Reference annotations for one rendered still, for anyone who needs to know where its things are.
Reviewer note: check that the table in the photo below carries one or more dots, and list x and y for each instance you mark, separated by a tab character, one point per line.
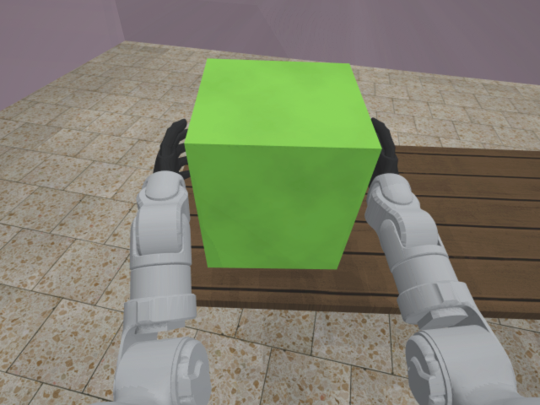
486	207

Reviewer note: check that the right robot forearm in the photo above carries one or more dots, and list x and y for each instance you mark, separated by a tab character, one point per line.
430	294

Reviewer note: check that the robot left upper arm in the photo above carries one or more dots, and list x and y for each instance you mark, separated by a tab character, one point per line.
172	371

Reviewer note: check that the robot left hand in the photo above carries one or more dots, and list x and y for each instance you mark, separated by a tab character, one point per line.
170	150

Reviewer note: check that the robot right upper arm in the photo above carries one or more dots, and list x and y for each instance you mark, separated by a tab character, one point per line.
460	366

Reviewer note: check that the carton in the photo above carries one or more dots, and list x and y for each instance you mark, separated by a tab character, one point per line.
280	156

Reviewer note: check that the left robot forearm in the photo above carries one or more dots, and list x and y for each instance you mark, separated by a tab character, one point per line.
161	296

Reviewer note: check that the robot right hand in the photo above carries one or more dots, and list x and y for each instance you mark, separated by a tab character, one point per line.
387	162

